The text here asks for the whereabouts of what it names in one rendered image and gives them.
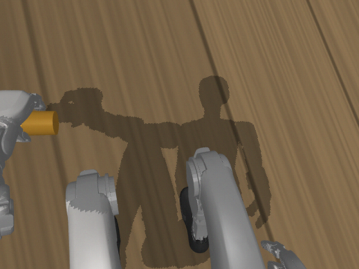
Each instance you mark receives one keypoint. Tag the right robot hand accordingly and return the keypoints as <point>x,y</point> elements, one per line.
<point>287,258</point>

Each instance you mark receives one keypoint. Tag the left robot arm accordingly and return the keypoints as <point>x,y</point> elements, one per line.
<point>8,137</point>

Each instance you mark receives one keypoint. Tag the left robot hand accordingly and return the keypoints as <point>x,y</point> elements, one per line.
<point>16,106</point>

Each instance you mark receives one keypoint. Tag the can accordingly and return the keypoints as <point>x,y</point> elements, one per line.
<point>41,123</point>

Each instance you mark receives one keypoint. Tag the right robot foot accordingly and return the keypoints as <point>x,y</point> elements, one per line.
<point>198,246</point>

